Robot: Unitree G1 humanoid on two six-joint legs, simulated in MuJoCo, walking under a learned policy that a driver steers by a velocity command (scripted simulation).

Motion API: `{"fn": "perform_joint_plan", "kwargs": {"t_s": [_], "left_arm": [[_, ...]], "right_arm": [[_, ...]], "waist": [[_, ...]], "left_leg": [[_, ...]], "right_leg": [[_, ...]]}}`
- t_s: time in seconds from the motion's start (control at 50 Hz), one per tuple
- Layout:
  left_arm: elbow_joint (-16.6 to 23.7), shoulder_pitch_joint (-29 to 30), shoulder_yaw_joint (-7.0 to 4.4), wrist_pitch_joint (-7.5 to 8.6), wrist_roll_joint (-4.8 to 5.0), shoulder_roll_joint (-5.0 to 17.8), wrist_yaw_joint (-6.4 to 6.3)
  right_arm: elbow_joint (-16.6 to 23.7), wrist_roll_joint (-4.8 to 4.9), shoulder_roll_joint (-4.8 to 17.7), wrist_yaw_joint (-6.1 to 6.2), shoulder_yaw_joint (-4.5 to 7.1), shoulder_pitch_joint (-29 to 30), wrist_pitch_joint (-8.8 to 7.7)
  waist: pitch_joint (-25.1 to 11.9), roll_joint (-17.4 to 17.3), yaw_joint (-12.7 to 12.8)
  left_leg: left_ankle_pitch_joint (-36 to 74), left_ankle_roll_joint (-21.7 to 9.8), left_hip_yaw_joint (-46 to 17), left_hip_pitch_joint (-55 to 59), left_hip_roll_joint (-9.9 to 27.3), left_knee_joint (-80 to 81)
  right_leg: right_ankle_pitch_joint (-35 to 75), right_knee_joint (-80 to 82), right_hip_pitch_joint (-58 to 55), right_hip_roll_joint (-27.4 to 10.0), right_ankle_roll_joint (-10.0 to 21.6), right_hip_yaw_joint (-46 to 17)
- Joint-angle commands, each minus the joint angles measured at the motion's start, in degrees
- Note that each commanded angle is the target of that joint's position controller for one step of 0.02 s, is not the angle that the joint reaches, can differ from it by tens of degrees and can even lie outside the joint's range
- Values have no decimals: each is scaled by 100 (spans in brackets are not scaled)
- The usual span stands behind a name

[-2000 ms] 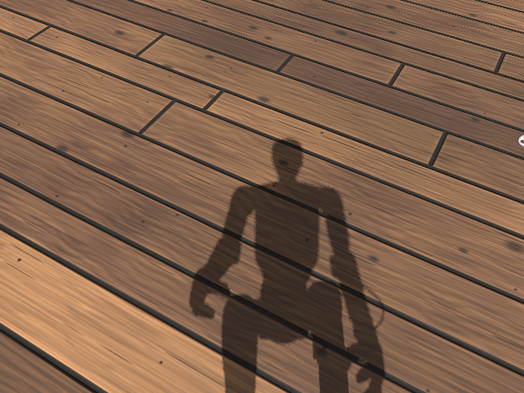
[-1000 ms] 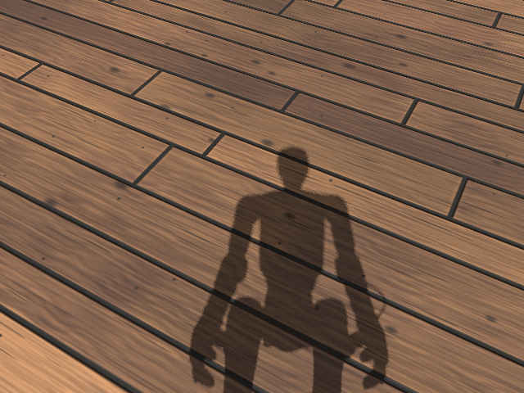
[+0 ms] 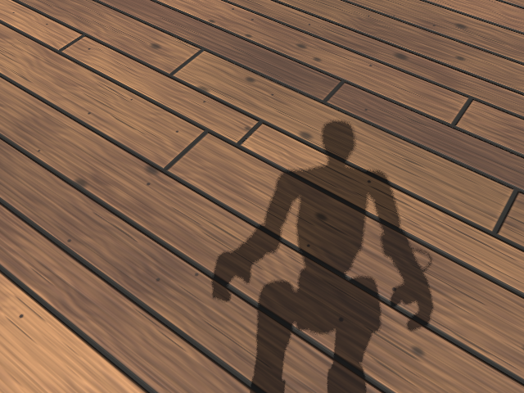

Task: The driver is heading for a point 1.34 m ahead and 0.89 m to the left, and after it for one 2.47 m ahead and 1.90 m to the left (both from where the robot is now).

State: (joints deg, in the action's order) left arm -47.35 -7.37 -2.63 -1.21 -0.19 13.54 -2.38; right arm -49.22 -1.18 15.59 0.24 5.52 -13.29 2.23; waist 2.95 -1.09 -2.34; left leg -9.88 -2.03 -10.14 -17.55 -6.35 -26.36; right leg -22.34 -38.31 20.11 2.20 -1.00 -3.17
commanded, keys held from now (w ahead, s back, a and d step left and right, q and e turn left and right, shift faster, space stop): q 0.06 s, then w+q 0.94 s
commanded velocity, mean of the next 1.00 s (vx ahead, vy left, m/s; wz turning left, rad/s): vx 0.35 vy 0.00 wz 0.59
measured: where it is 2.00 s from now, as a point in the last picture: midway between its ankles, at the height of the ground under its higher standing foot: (67, 299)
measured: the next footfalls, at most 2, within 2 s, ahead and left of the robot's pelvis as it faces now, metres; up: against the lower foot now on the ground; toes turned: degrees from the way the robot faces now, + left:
right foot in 0.04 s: +0.05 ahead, -0.11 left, +0.00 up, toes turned +6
left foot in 0.60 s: +0.20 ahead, +0.18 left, +0.00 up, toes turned +26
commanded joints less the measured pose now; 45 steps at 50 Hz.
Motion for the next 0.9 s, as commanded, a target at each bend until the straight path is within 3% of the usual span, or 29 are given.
{"fn": "perform_joint_plan", "kwargs": {"t_s": [0.02, 0.04, 0.06, 0.08, 0.1, 0.12, 0.16, 0.22, 0.34, 0.44, 0.5, 0.54, 0.56, 0.58, 0.6, 0.62, 0.64, 0.66, 0.68, 0.7, 0.74, 0.78, 0.9], "left_arm": [[202, -863, -106, 150, 6, 481, -66], [230, -951, -202, 188, -89, 951, -122], [484, -517, -291, 157, -102, 1545, -129], [477, -506, -290, 130, -202, 1389, -75], [556, -299, -184, 138, -198, 975, -31], [591, -77, -141, 150, -165, 805, -8], [645, -118, -132, 204, -133, 781, -14], [477, -770, -192, 340, -115, 851, 56], [222, -1374, -267, 543, -135, 932, 131], [83, -1491, -279, 623, -162, 929, 193], [-19, -1570, -300, 606, -166, 1015, 201], [-78, -1597, -322, 539, -144, 1134, 195], [-93, -1560, -327, 511, -123, 1202, 194], [-98, -1488, -318, 477, -71, 1246, 195], [-57, -1498, -272, 452, -57, 1187, 205], [244, -1548, -138, 439, -84, 751, 258], [646, -1164, -142, 506, -158, 659, 336], [742, -594, -202, 518, -188, 1000, 362], [711, -632, -161, 571, -114, 890, 393], [573, -819, -143, 593, -116, 834, 389], [412, -1192, -134, 432, -264, 817, 395], [439, -1157, -140, 291, -301, 765, 424], [928, 295, -87, 234, -270, 648, 439]], "right_arm": [[477, 64, 825, -12, 179, 428, 2], [566, 101, 502, -4, 98, 279, -11], [653, 137, 153, 29, 25, -76, -36], [587, -69, 708, 38, 125, 22, -33], [547, -85, 814, -19, 172, 85, -34], [484, -105, 750, -100, 172, 18, -18], [420, -122, 698, -282, 155, -117, 19], [576, -116, 585, -411, 94, 287, 2], [818, -109, 490, -504, 37, 864, -35], [1131, -92, 305, -599, -86, 1408, -114], [1324, -115, 311, -625, -131, 1640, -143], [1369, -144, 351, -599, -131, 1539, -161], [1320, -154, 389, -555, -106, 1264, -179], [1143, -180, 436, -492, -53, 621, -229], [787, -210, 641, -390, 61, -427, -291], [739, -224, 1225, -269, 213, -1109, -333], [902, -13, 1744, -218, 284, -1043, -315], [806, 16, 1557, -191, 244, -944, -274], [778, 27, 1272, -145, 154, -704, -287], [808, 27, 988, -129, 68, -420, -323], [894, 69, 786, -104, -24, -65, -428], [829, 134, 791, -113, -35, -242, -546], [539, 132, 844, -67, -23, -1149, -583]], "waist": [[-577, -593, 530], [-545, 287, 426], [-546, 1567, 165], [-507, 1172, 228], [-302, 792, 124], [-50, 787, 29], [-47, 1042, 49], [-7, 723, 345], [162, 721, 608], [319, 769, 687], [335, 873, 683], [255, 924, 587], [93, 890, 422], [-295, 685, 81], [-1020, 245, -345], [-1665, -858, -549], [-1916, -1416, -425], [-1160, -568, -520], [-588, -344, -246], [-282, -91, 48], [-304, -217, 400], [-366, -171, 457], [41, -184, 32]], "left_leg": [[649, -508, -1533, -127, 1032, 269], [-600, -151, -1027, -757, 546, -497], [-2220, 105, 248, -1669, -436, -1760], [-2253, 100, 377, -1534, 66, -2744], [-1780, 45, 278, -1480, 233, -3110], [-1390, 66, 365, -1577, 284, -3400], [-973, 157, 553, -1882, 382, -3842], [-681, 279, 602, -2373, 514, -3794], [-381, 362, 703, -2719, 750, -2952], [-204, 173, 1077, -2316, 948, -1982], [-506, -85, 1441, -1782, 901, -1414], [-776, -310, 1709, -1274, 714, -1143], [-896, -433, 1831, -791, 507, -975], [-701, -566, 1891, 89, 246, -638], [-642, -729, 1771, 1534, 43, -335], [-2338, -1121, -507, 3114, 1622, 238], [-2649, -1615, -3522, 3568, 2674, 1352], [-1889, -1586, -2871, 3252, 2561, 1380], [-797, -1478, -1976, 2591, 2360, 1202], [282, -1262, -1312, 1872, 1996, 1206], [1360, -1119, -605, 1260, 1497, 1273], [1994, -1184, -452, 1157, 1341, 1314], [2187, -1072, -648, 1466, 1245, 1473]], "right_leg": [[764, 1735, -1266, 79, 108, 107], [332, 2556, -1745, -956, 315, -892], [475, 2916, -1901, -2438, 867, -2568], [98, 2865, -1195, -2602, 1287, -2576], [-699, 2953, -945, -2218, 1227, -2201], [-908, 3031, -836, -1829, 1032, -1697], [-698, 3092, -1226, -1480, 893, -1068], [-331, 3118, -1896, -1586, 948, -788], [146, 3223, -2447, -1879, 1059, -303], [810, 3115, -2217, -1965, 1031, 402], [1502, 2867, -2069, -1979, 935, 827], [2448, 2499, -2029, -2020, 859, 1059], [3537, 1989, -1982, -2001, 803, 1251], [4579, 941, -1816, -1872, 714, 1574], [4548, -532, -1220, -1597, 544, 1831], [1681, -2450, 573, -1240, 268, 1821], [-937, -3644, 2160, -307, 55, 859], [-431, -3894, 2766, -592, 136, 256], [190, -3614, 2662, -829, 190, 274], [502, -3091, 2178, -997, 191, 251], [634, -2720, 1497, -1077, 78, 248], [769, -2619, 1492, -966, -48, 341], [1713, -1420, 2420, -756, -208, 414]]}}
Velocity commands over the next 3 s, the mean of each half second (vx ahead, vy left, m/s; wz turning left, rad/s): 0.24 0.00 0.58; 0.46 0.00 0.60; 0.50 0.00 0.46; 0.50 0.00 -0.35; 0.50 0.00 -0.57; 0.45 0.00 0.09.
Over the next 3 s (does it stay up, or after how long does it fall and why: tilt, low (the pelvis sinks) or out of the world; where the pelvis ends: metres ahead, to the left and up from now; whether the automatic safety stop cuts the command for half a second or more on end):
stays up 1.18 0.80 0.01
